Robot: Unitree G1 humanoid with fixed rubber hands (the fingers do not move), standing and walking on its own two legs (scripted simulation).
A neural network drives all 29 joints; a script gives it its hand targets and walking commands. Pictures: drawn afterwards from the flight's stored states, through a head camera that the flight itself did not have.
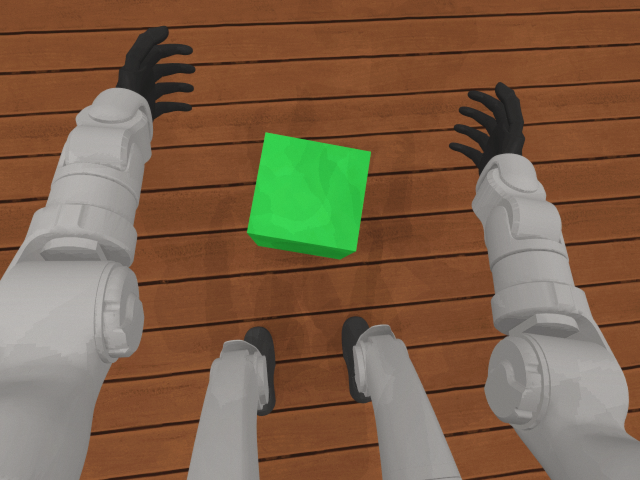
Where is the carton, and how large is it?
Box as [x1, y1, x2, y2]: [247, 132, 370, 258]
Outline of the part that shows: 266,132 247,233 258,245 334,258 341,258 355,251 370,152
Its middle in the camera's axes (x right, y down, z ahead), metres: -0.03 -0.08 +0.88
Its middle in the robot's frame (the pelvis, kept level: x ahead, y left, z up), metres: +0.51 -0.04 -0.52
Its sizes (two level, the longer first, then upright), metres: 0.210 0.200 0.250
